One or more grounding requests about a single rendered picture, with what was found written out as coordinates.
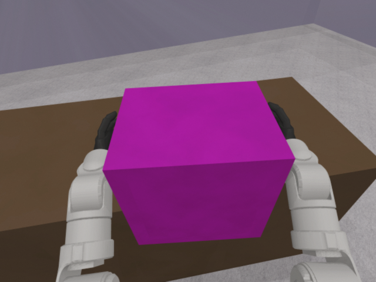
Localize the robot right upper arm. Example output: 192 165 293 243
290 262 360 282

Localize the left robot forearm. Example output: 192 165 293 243
56 149 114 282

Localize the robot right hand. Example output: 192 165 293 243
268 102 296 140

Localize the carton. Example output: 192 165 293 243
102 81 295 245

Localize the right robot forearm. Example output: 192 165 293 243
285 139 362 282

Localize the pedestal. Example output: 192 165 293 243
0 77 376 282

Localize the robot left hand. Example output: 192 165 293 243
94 111 117 150

